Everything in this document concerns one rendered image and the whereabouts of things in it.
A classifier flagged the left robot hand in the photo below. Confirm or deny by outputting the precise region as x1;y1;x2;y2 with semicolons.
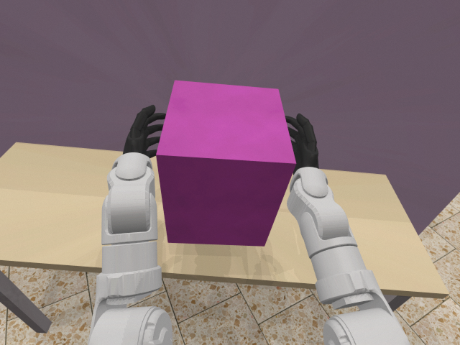
123;105;166;158

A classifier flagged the table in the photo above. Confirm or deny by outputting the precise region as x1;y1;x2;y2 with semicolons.
0;142;450;334

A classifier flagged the left robot upper arm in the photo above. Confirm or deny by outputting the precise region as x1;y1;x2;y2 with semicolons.
89;306;173;345

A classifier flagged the robot right forearm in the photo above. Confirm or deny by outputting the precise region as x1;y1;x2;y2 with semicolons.
287;167;410;345

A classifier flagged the robot left forearm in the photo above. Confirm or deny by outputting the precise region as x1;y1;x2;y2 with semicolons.
88;152;162;345

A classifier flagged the right robot hand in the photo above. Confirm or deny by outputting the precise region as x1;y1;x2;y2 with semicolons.
285;114;319;175

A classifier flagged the right robot upper arm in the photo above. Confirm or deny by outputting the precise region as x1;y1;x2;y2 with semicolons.
323;308;409;345

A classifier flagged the carton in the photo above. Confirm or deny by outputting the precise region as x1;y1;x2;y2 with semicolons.
156;80;296;247

